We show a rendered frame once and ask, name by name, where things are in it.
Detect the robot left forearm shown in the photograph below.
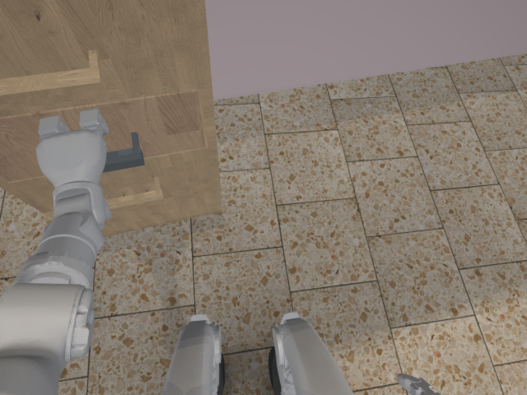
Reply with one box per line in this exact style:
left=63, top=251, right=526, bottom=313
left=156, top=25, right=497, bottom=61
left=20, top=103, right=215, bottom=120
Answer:
left=0, top=181, right=106, bottom=308

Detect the robot left upper arm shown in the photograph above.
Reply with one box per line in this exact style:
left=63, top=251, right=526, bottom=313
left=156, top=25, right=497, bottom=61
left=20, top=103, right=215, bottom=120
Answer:
left=0, top=283, right=95, bottom=395

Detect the right robot thigh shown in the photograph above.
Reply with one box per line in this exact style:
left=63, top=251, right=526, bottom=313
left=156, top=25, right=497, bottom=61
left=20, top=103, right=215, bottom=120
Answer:
left=273, top=318, right=354, bottom=395

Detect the cabinet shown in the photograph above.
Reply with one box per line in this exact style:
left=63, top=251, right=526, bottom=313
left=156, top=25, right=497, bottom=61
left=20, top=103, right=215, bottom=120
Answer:
left=0, top=0, right=222, bottom=237

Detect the handle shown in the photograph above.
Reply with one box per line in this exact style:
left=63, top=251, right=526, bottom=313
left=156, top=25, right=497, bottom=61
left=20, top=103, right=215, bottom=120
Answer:
left=106, top=189, right=165, bottom=213
left=0, top=67, right=108, bottom=111
left=102, top=132, right=145, bottom=173

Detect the left robot hand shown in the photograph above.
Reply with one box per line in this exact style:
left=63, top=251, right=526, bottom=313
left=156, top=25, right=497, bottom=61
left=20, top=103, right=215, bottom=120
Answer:
left=36, top=108, right=112, bottom=221

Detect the drawer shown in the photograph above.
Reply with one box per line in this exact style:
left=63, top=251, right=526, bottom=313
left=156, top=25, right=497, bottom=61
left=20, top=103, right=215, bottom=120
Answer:
left=0, top=89, right=206, bottom=182

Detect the right robot shin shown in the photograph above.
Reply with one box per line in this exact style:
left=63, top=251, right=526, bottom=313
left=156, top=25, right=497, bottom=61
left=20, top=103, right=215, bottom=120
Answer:
left=276, top=312, right=312, bottom=395

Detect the right robot hand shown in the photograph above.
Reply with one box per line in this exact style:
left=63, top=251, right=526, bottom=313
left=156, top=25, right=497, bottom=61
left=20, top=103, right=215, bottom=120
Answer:
left=397, top=374, right=441, bottom=395

